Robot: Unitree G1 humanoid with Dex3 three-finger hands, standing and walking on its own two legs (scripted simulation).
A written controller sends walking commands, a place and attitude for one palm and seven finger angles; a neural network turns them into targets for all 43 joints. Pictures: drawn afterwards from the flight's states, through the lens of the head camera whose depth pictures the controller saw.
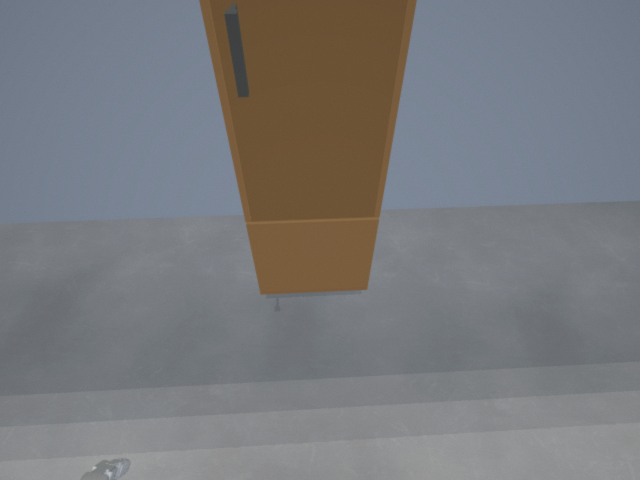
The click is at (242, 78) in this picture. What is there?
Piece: cupboard door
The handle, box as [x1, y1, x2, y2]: [224, 3, 248, 96]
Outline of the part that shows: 236,3 231,4 230,8 228,10 225,10 224,14 238,96 248,96 247,79 238,24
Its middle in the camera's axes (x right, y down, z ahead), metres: -0.16 -0.36 +0.74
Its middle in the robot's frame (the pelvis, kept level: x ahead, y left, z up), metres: +0.81 +0.20 +0.15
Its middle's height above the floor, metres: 0.92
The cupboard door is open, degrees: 0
